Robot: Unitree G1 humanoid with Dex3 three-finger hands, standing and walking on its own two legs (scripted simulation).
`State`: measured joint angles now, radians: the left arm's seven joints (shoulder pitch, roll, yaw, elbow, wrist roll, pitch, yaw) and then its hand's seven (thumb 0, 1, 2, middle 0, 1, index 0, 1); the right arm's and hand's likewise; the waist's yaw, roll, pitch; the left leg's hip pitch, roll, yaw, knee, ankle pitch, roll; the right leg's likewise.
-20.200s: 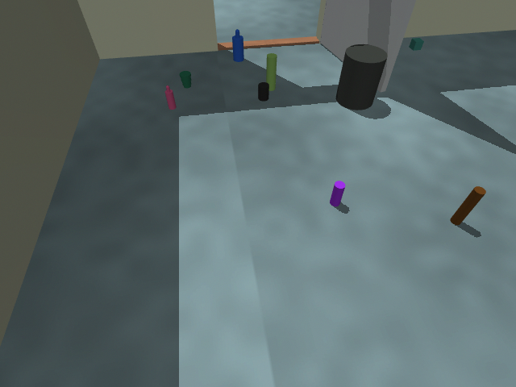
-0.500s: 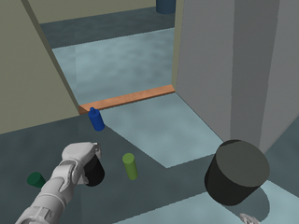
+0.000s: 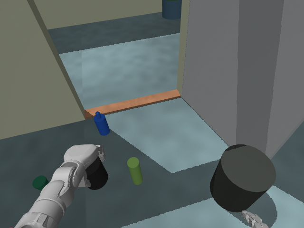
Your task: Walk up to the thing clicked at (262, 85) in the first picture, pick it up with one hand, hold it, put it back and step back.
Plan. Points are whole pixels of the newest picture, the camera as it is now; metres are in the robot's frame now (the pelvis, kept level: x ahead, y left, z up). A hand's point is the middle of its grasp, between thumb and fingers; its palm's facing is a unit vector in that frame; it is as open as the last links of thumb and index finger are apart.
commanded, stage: hold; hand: left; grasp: from above
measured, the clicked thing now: (92, 167) +0.33 +0.23 -0.08
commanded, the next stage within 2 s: crouch in 0.72 s
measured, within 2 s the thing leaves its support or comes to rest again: neither
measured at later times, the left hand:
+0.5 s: hand (87, 170) +0.29 +0.22 -0.03, palm faces -0.44 -0.06 -0.90, open 10.2 cm
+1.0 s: hand (87, 170) +0.30 +0.22 -0.04, palm faces -0.44 -0.05 -0.90, open 10.2 cm
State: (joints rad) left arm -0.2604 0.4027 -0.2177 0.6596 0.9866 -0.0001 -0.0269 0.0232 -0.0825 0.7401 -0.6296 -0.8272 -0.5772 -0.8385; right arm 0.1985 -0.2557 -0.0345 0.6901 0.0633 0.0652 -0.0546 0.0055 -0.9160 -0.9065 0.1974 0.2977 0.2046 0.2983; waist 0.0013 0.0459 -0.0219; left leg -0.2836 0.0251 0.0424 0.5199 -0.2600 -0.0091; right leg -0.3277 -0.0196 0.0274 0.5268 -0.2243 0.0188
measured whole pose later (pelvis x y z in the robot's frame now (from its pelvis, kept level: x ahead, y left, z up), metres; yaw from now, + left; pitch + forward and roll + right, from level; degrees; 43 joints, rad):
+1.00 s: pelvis +0.01 +0.00 +0.00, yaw +0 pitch +1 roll +0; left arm -0.24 0.39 -0.22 0.64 1.00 0.00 -0.01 0.02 -0.06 0.73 -0.60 -0.85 -0.56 -0.85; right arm 0.18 -0.25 -0.03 0.69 0.07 0.08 -0.06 0.01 -0.91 -0.91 0.20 0.30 0.21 0.30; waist 0.00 0.04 -0.01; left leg -0.25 0.02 0.04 0.48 -0.25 -0.01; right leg -0.30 -0.02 0.02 0.49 -0.22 0.02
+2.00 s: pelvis -0.06 +0.00 -0.30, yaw +1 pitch +37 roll -3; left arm -0.83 0.47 -0.04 1.28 1.19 -0.06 0.37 0.02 -0.06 0.71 -0.62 -0.82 -0.58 -0.82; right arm 0.19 -0.23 -0.04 0.74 -0.08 -0.05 0.03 0.00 -0.91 -0.90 0.20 0.30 0.21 0.30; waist -0.19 0.04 -0.20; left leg -1.94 0.01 -0.06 1.96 -0.67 -0.01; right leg -1.94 -0.03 -0.01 1.90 -0.61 0.03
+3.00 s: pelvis -0.08 +0.00 -0.42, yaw -1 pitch +36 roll -5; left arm -1.02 0.58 0.01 1.52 1.24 -0.10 0.42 0.02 -0.08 0.72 -0.64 -0.80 -0.61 -0.80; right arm 0.19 -0.26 0.03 0.76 -0.13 -0.06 0.11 0.00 -0.91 -0.90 0.20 0.30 0.21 0.30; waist -0.26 0.02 -0.10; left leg -2.26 -0.01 -0.09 2.33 -0.69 -0.01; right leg -2.24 -0.02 -0.02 2.24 -0.62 0.03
